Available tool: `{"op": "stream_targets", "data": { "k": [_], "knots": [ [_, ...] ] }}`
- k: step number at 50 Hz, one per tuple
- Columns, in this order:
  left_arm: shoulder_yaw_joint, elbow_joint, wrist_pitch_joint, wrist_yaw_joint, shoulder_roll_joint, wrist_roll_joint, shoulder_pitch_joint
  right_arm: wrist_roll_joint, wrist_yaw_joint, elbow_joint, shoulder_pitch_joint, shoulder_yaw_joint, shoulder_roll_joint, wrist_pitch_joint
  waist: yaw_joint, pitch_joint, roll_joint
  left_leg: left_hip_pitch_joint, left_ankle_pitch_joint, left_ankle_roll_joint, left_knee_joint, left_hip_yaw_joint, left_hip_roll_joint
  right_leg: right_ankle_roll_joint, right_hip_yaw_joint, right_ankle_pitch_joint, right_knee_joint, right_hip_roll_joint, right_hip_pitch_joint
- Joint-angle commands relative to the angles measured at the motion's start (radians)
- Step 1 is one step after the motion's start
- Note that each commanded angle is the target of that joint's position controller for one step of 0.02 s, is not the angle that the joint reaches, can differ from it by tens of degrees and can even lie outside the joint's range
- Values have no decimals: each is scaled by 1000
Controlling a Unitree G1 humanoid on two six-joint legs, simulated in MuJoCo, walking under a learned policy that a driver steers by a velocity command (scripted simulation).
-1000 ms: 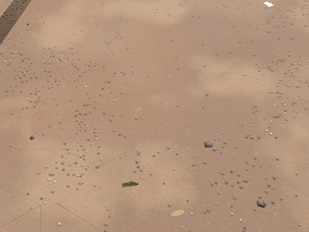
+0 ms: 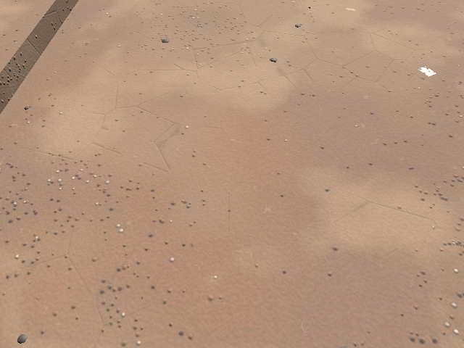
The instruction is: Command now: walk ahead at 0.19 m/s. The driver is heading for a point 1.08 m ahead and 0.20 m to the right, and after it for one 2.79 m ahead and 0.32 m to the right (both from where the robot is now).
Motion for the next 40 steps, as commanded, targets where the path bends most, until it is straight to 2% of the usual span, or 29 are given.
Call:
{"op": "stream_targets", "data": {
  "k": [1, 3, 5, 6, 7, 8, 9, 10, 11, 12, 15, 17, 18, 19, 20, 21, 22, 23, 24, 25, 27, 29, 30, 31, 32, 33, 34, 37, 40],
  "knots": [
    [43, 4, 13, -2, 156, -6, 114, -11, 12, -7, 91, -23, -84, 11, 28, 66, -164, -180, -150, 36, 28, -28, 19, -138, 325, -365, -248, -205, 77],
    [53, 5, 16, -5, 161, -8, 115, -14, 21, -8, 105, -15, -39, 0, 18, 89, -152, -178, -118, 54, 50, -27, 19, -166, 396, -473, -307, -243, 53],
    [58, -15, 10, -12, 153, -10, 59, -13, 21, 8, 152, -18, -40, -15, -19, 73, -99, -87, -75, 78, -13, -54, 35, -158, 371, -424, -290, -231, -2],
    [57, -36, 4, -17, 142, -13, 3, -13, 18, 21, 192, -20, -48, -23, -48, 73, -58, -6, -84, 94, -87, -99, 59, -134, 311, -376, -237, -192, -71],
    [48, -63, -6, -21, 106, -17, -58, -9, 9, 33, 224, -26, -69, -31, -67, 88, 32, 77, -107, 112, -184, -209, 126, -93, 193, -237, -113, -113, -164],
    [37, -82, -21, -22, 62, -14, -87, 2, -1, 47, 255, -40, -119, -37, -65, 97, 148, 153, -48, 135, -279, -374, 238, -47, 30, -124, 86, 11, -252],
    [38, -85, -33, -18, 75, 9, -69, 3, -8, 43, 214, -49, -156, -35, -28, 154, 157, 178, 259, 158, -259, -411, 337, -29, -40, -152, 143, 28, -333],
    [41, -77, -37, -12, 85, 15, -67, -8, -10, 38, 210, -41, -126, -37, -34, 146, 108, 209, 555, 171, -211, -374, 360, -25, -21, -226, 192, 4, -351],
    [41, -67, -38, -8, 77, 7, -48, -17, -11, 42, 215, -35, -107, -37, -26, 117, 81, 246, 753, 168, -168, -327, 351, -23, -9, -250, 222, -4, -348],
    [40, -60, -36, -8, 72, 1, -31, -20, -13, 44, 206, -30, -99, -33, -16, 91, 75, 259, 859, 152, -139, -277, 328, -22, -4, -238, 230, -10, -326],
    [32, -51, -27, -8, 48, -11, -6, -9, -16, 39, 144, -17, -92, -23, 19, 53, 108, 149, 973, 83, -93, -158, 243, -24, -35, -107, 132, 15, -128],
    [31, -20, -19, 1, 46, -10, 73, 6, -14, 42, 117, -13, -104, -20, 65, 28, 101, 32, 996, 35, -13, -102, 195, -35, -57, 94, 5, 38, 90],
    [39, -3, -21, 6, 82, -5, 130, 10, -13, 44, 127, -15, -112, -23, 81, -3, 80, -34, 901, 7, 47, -91, 169, -46, -9, 252, -15, -1, 210],
    [54, 9, -28, 9, 151, 7, 209, 12, -13, 34, 143, -15, -114, -27, 95, -59, 16, -128, 631, -17, 147, -70, 126, -74, 104, 572, 1, -115, 342],
    [56, 22, -25, 9, 181, 12, 269, 36, -17, 52, 233, -6, -54, -13, 97, -152, -119, -164, 150, -37, 334, -31, 37, -219, 266, 890, 4, -303, 408],
    [37, 26, -24, 6, 139, 1, 257, 32, -21, 53, 197, -9, -46, 11, 103, -155, -160, -168, -283, -38, 469, -58, 6, -290, 369, 887, -80, -392, 321],
    [33, 16, -21, 7, 141, -5, 179, 5, -20, 37, 147, -13, -45, 25, 68, -63, -122, -191, -335, -38, 529, -101, 27, -280, 342, 695, -125, -366, 202],
    [26, -4, -15, 11, 134, 0, 97, -9, -14, 29, 116, -12, -32, 32, 42, -10, -94, -195, -289, -38, 516, -115, 42, -248, 301, 540, -166, -325, 113],
    [13, -14, -10, 17, 113, 8, 48, -9, -10, 29, 107, -12, -26, 37, 15, 24, -87, -171, -236, -41, 453, -121, 59, -214, 256, 457, -200, -291, 41],
    [3, -18, -6, 21, 95, 10, 11, -7, -8, 33, 121, -8, -16, 41, -12, 37, -105, -134, -197, -49, 363, -117, 67, -179, 212, 385, -223, -249, -2],
    [-1, -10, -3, 21, 97, 15, 13, 2, -12, 55, 150, -4, -9, 48, -16, 8, -121, -80, -124, -61, 209, -80, 48, -146, 175, 318, -218, -208, 15],
    [0, -3, 2, 18, 113, -2, 7, 7, -16, 79, 181, -1, -6, 54, -34, -23, -101, 22, 60, -59, 50, -57, 43, -114, 160, 139, -206, -186, -15],
    [3, -1, 7, 15, 119, -12, 5, 1, -15, 80, 169, 1, -10, 55, -34, -8, -83, 63, 164, -55, -35, -70, 52, -79, 160, -22, -214, -168, -59],
    [4, 0, 10, 10, 111, -16, 14, -13, -14, 63, 131, 0, -36, 51, -16, 28, -57, 67, 194, -49, -96, -130, 100, -36, 161, -176, -226, -142, -104],
    [6, 4, 20, 7, 100, -21, 36, -14, -12, 43, 92, -2, -69, 45, 16, 81, -27, -32, 84, -36, -127, -181, 136, -8, 140, -225, -242, -100, -95],
    [0, 15, 28, 4, 66, -19, 53, -3, -11, 48, 62, -4, -77, 42, 31, 130, 49, -168, -18, -25, -158, -193, 140, 3, 112, -141, -227, -76, 4],
    [-3, 28, 28, 4, 57, -11, 73, 2, -10, 45, 40, 0, -58, 34, 41, 133, 61, -210, -19, -26, -187, -199, 142, 4, 110, -54, -192, -77, 83],
    [-1, 53, 16, 4, 72, 0, 108, 9, -15, 50, 44, 1, -46, 16, 42, 75, 26, -137, 121, -26, -186, -181, 134, -7, 118, 61, -170, -96, 130],
    [-5, 65, 8, 5, 64, -5, 107, 8, -14, 56, 57, 1, -44, 13, 34, 53, 1, -87, 159, -18, -182, -175, 134, -3, 116, 69, -176, -98, 118]
  ]
}}
Keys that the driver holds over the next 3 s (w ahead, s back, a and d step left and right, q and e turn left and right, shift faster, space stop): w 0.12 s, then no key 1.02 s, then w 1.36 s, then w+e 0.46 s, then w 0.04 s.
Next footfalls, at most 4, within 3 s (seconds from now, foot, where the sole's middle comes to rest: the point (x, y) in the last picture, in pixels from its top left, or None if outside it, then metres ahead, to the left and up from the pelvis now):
0.36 right None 0.17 -0.10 -0.77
0.62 left None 0.12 0.10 -0.77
1.48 right None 0.26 -0.12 -0.77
1.96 left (235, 320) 0.61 0.03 -0.77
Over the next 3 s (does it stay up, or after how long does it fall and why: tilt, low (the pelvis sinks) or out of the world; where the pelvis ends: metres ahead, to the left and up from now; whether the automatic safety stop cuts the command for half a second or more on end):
stays up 1.00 -0.07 0.00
